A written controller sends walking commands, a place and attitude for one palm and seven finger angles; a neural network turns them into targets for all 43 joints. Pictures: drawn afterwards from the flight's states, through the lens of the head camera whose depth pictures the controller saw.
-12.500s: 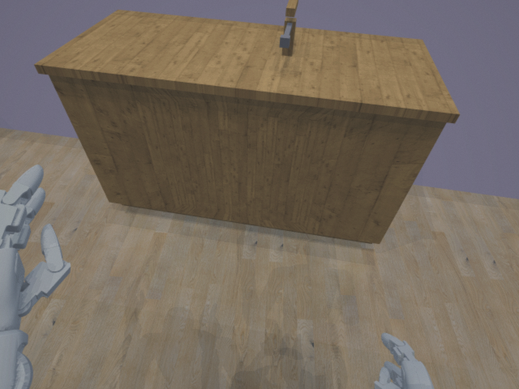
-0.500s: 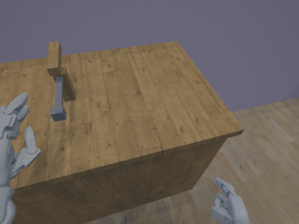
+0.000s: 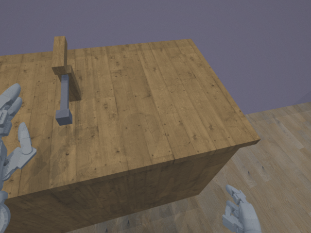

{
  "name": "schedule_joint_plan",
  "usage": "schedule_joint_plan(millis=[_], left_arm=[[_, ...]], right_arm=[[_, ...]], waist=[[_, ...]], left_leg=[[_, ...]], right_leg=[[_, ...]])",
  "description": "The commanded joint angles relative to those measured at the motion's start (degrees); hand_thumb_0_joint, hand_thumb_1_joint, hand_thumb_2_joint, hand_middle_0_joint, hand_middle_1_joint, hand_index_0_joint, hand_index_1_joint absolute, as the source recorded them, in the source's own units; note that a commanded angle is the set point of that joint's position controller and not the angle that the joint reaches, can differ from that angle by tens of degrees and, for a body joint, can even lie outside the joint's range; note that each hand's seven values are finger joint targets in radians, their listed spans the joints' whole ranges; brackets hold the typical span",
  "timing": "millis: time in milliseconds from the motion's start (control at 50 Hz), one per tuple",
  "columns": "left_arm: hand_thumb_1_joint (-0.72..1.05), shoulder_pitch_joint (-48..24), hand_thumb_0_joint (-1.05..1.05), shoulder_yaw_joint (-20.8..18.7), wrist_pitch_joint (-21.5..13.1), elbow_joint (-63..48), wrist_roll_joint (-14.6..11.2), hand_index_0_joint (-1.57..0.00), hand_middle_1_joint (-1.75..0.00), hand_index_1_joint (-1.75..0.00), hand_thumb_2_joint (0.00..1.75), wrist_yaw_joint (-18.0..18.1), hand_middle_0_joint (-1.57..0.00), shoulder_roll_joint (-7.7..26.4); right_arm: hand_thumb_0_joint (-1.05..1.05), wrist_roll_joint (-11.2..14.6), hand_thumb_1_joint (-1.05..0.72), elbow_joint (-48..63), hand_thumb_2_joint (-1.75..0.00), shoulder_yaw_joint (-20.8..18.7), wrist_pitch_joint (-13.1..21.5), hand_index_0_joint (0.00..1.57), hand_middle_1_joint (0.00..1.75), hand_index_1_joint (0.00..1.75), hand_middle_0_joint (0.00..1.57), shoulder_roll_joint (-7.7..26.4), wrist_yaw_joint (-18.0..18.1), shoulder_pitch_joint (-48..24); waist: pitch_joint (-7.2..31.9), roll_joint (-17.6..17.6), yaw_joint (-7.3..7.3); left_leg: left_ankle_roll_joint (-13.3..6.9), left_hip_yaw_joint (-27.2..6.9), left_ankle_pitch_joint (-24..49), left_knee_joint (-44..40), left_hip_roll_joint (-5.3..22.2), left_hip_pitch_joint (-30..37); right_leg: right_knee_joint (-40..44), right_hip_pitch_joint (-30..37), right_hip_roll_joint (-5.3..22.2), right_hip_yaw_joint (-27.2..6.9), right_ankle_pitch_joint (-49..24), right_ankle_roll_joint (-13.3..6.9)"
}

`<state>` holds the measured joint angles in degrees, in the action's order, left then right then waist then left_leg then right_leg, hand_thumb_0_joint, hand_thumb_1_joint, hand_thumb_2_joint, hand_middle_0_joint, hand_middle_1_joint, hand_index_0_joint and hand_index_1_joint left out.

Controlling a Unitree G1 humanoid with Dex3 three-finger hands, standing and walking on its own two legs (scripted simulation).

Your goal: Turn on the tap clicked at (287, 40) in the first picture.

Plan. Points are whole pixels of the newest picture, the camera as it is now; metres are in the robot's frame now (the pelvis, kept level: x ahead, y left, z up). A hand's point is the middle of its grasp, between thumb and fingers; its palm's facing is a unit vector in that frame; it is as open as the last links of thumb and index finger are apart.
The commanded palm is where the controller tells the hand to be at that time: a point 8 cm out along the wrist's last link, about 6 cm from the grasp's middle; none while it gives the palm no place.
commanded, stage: look again from close up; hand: left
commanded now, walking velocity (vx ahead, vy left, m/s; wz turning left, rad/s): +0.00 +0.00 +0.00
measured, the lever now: (64, 117) +0.33 +0.25 +0.11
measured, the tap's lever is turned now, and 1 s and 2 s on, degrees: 0 0 0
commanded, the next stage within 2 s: shuffle to correct the standing spot in 0.40 s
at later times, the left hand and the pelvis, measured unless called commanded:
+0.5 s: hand (32, 152) +0.22 +0.25 +0.16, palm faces +0.37 -0.85 -0.38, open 7.4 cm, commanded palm +0.16 +0.28 +0.17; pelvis +0.00 +0.00 +0.00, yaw +0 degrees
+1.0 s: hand (56, 158) +0.21 +0.20 +0.16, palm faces +0.34 -0.85 -0.40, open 7.4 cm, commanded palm +0.15 +0.24 +0.17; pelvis -0.01 -0.04 +0.00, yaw +0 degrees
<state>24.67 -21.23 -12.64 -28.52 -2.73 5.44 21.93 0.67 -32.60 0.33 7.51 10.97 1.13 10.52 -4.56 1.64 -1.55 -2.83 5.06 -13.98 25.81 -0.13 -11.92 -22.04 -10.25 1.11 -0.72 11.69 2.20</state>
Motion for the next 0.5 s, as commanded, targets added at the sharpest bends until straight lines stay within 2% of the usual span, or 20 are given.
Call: schedule_joint_plan(millis=[0, 80, 100, 140, 180, 200, 280, 300, 380, 400, 460, 480], left_arm=[[0.9, -3.2, 0.0, -4.7, -2.9, -10.0, -0.3, -0.2, -0.3, -0.3, 0.9, 1.2, -0.2, 7.2], [0.9, -5.6, 0.0, -5.1, -2.7, -11.6, 0.1, -0.2, -0.3, -0.3, 0.9, 1.5, -0.2, 8.5], [0.9, -5.0, 0.0, -4.0, -2.6, -9.5, -0.1, -0.2, -0.3, -0.3, 0.9, 1.4, -0.2, 7.1], [0.9, -5.6, 0.0, -4.3, -2.6, -10.7, -0.1, -0.2, -0.3, -0.3, 0.9, 1.4, -0.2, 7.6], [0.9, -4.8, 0.0, -5.9, -2.4, -11.4, 0.0, -0.2, -0.3, -0.3, 0.9, 1.7, -0.2, 9.1], [0.9, -4.3, 0.0, -4.5, -2.5, -10.1, -0.2, -0.2, -0.3, -0.3, 0.9, 1.5, -0.2, 7.5], [0.9, -3.8, 0.0, -6.2, -2.4, -11.8, -0.1, -0.2, -0.3, -0.3, 0.9, 1.8, -0.2, 9.2], [0.9, -3.0, 0.0, -5.0, -2.4, -10.0, -0.4, -0.2, -0.3, -0.3, 0.9, 1.5, -0.2, 7.7], [0.9, -2.4, 0.0, -6.4, -2.4, -11.4, -0.3, -0.2, -0.3, -0.3, 0.9, 1.7, -0.2, 9.2], [0.9, -2.0, 0.0, -4.9, -2.3, -9.8, -0.6, -0.2, -0.3, -0.3, 0.9, 1.4, -0.2, 7.4], [0.9, -2.6, 0.0, -5.3, -2.4, -11.1, -0.4, -0.2, -0.3, -0.3, 0.9, 1.5, -0.2, 8.2], [0.9, -2.7, 0.0, -6.2, -2.3, -12.1, -0.2, -0.2, -0.3, -0.3, 0.9, 1.7, -0.2, 9.2]], right_arm=[[0.0, 0.2, -0.9, 8.5, -0.9, -2.9, 2.6, 0.2, 0.3, 0.3, 0.2, 7.7, 0.8, -4.1], [0.0, 0.6, -0.9, 8.5, -0.9, -2.8, 2.6, 0.2, 0.3, 0.3, 0.2, 7.6, 1.0, -5.2], [0.0, 0.2, -0.9, 8.4, -0.9, -2.7, 2.3, 0.2, 0.3, 0.3, 0.2, 7.7, 1.0, -4.6], [0.0, 0.4, -0.9, 8.8, -0.9, -3.0, 2.3, 0.2, 0.3, 0.3, 0.2, 7.8, 1.0, -4.5], [0.0, 0.5, -0.9, 8.8, -0.9, -2.8, 2.2, 0.2, 0.3, 0.3, 0.2, 7.4, 1.1, -5.5], [0.0, 0.2, -0.9, 8.6, -0.9, -2.7, 1.9, 0.2, 0.3, 0.3, 0.2, 7.6, 1.0, -4.7], [0.0, 0.5, -0.9, 9.0, -0.9, -2.8, 2.0, 0.2, 0.3, 0.3, 0.2, 7.4, 1.1, -5.5], [0.0, 0.2, -0.9, 8.8, -0.9, -2.7, 1.7, 0.2, 0.3, 0.3, 0.2, 7.6, 1.0, -4.8], [0.0, 0.6, -0.9, 9.1, -0.9, -2.9, 1.8, 0.2, 0.3, 0.3, 0.2, 7.5, 1.1, -5.3], [0.0, 0.3, -0.9, 8.9, -0.9, -2.8, 1.5, 0.2, 0.3, 0.3, 0.2, 7.6, 1.0, -4.7], [0.0, 0.6, -0.9, 9.2, -0.9, -3.2, 1.6, 0.2, 0.3, 0.3, 0.2, 7.8, 1.0, -4.4], [0.0, 0.7, -0.9, 9.0, -0.9, -3.0, 1.7, 0.2, 0.3, 0.3, 0.2, 7.7, 1.1, -5.4]], waist=[[11.2, -4.0, 0.17], [10.0, -6.0, 0.07], [9.4, -4.9, 0.11], [9.4, -3.9, 0.12], [9.7, -4.3, -0.01], [9.9, -4.3, 0.11], [9.9, -5.2, 0.02], [9.9, -4.1, 0.08], [10.3, -5.1, -0.01], [10.1, -4.5, 0.13], [10.1, -4.0, 0.19], [10.5, -5.3, 0.15]], left_leg=[[2.5, -4.4, 13.6, -4.5, 4.7, 4.4], [2.6, -4.7, 11.0, -5.3, 4.7, 3.9], [2.4, -4.9, 9.5, -5.8, 4.6, 2.9], [2.3, -5.2, 8.2, -5.7, 4.6, 2.3], [2.2, -5.0, 8.7, -5.4, 4.4, 3.1], [2.1, -4.9, 8.4, -5.7, 4.2, 2.7], [2.2, -5.3, 8.3, -5.6, 4.4, 2.7], [2.1, -5.3, 8.3, -5.9, 4.3, 2.2], [2.3, -5.6, 9.7, -5.7, 4.7, 2.9], [2.1, -5.4, 8.7, -6.0, 4.5, 2.0], [2.1, -5.8, 9.4, -5.4, 4.8, 2.2], [2.2, -5.6, 10.5, -5.3, 4.7, 3.1]], right_leg=[[0.9, 3.2, 1.2, 0.0, -13.9, -2.5], [1.1, 2.9, 1.2, -0.5, -12.4, -2.6], [1.7, 3.0, 1.0, -0.2, -11.4, -2.5], [1.8, 3.7, 1.4, -0.7, -11.4, -2.6], [2.1, 3.3, 1.4, -0.9, -11.9, -2.6], [2.2, 3.7, 1.2, -0.5, -11.6, -2.6], [2.1, 3.8, 1.4, -0.9, -11.6, -2.7], [2.4, 4.1, 1.2, -0.5, -11.5, -2.6], [1.7, 4.2, 1.4, -0.4, -12.2, -2.6], [2.1, 4.4, 1.3, -0.1, -11.4, -2.5], [1.8, 4.9, 1.7, -0.6, -12.6, -2.7], [1.5, 4.5, 1.6, -0.5, -12.9, -2.6]])
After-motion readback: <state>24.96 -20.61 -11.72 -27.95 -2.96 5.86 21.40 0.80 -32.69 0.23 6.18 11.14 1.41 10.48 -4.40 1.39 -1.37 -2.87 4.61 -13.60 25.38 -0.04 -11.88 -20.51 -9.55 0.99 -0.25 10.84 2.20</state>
